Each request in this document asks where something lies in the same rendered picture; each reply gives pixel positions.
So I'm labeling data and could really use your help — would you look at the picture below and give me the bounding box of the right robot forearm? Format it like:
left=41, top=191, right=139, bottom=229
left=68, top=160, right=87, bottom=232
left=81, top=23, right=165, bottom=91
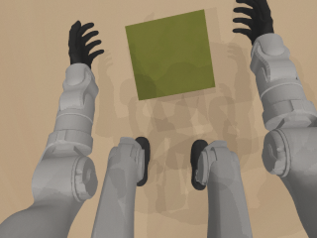
left=250, top=33, right=317, bottom=131

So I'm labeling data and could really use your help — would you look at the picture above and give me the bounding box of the left robot hand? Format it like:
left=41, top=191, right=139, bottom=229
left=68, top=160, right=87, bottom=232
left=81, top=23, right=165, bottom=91
left=68, top=20, right=104, bottom=69

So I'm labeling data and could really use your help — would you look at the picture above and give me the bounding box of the left robot upper arm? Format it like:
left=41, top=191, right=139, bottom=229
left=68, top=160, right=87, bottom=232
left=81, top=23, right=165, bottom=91
left=0, top=155, right=98, bottom=238

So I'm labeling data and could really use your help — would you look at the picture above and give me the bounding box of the right robot foot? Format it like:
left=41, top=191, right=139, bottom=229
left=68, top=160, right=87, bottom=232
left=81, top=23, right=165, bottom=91
left=190, top=139, right=208, bottom=190

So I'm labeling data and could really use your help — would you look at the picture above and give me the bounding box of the right robot upper arm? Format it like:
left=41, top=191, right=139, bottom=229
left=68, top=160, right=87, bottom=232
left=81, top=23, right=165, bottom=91
left=262, top=127, right=317, bottom=238

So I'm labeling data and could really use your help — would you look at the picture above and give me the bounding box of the carton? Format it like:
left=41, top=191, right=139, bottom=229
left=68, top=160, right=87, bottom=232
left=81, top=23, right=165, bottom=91
left=125, top=9, right=216, bottom=101

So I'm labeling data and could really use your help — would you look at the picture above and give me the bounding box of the right robot hand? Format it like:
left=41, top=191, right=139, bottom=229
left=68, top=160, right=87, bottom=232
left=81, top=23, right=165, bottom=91
left=232, top=0, right=274, bottom=45

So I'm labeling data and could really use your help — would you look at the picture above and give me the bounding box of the left robot forearm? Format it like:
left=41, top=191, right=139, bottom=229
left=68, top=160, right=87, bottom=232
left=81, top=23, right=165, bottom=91
left=31, top=62, right=99, bottom=197

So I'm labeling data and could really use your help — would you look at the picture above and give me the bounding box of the right robot shin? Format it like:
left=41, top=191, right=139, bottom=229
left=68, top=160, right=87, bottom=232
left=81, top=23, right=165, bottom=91
left=195, top=140, right=241, bottom=185

